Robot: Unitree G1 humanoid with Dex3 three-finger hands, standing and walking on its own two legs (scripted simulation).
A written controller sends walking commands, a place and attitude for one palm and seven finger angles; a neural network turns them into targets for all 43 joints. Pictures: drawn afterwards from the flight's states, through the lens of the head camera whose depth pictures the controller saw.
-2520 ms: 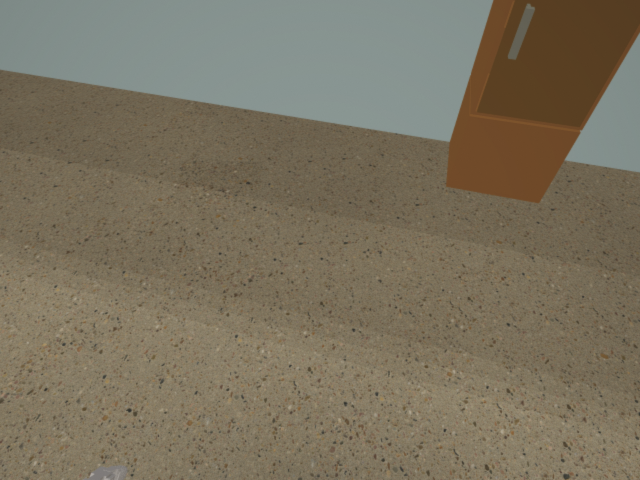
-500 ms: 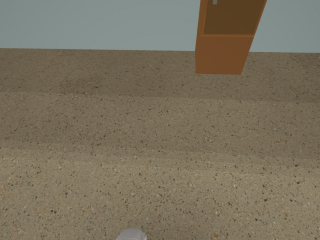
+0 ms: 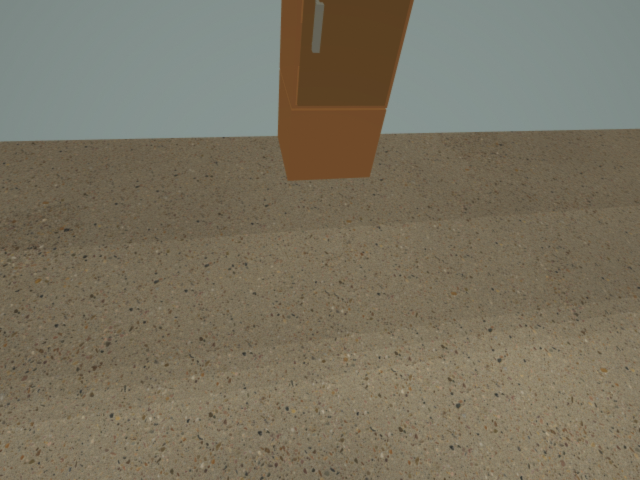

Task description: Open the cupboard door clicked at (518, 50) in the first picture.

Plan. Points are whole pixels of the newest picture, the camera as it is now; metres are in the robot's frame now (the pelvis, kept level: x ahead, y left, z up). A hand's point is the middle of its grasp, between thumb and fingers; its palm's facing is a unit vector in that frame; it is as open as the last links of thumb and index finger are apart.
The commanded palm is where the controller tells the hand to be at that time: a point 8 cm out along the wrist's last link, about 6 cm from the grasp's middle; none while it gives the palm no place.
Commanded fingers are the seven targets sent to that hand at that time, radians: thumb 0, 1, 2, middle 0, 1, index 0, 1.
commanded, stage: walk to a spot facing it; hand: left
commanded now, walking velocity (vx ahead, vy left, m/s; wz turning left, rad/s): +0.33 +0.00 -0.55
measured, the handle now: (316, 26) +1.55 +0.14 -0.03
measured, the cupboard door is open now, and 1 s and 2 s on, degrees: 0 0 0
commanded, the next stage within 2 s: turn to face it in 1.76 s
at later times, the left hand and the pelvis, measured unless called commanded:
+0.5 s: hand (278, 355) +0.36 +0.09 -0.19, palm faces -0.31 -0.95 -0.12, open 7.4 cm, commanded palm none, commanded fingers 0.00 0.90 0.90 -0.20 -0.30 -0.20 -0.30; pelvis +0.19 -0.03 -0.03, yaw -15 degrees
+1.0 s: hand (252, 298) +0.47 +0.16 -0.19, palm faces -0.33 -0.93 -0.17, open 7.4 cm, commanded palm none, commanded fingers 0.00 0.90 0.90 -0.20 -0.30 -0.20 -0.30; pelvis +0.43 -0.02 -0.01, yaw -25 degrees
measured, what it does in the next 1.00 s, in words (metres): walks ahead, turning right: right foot, then left foot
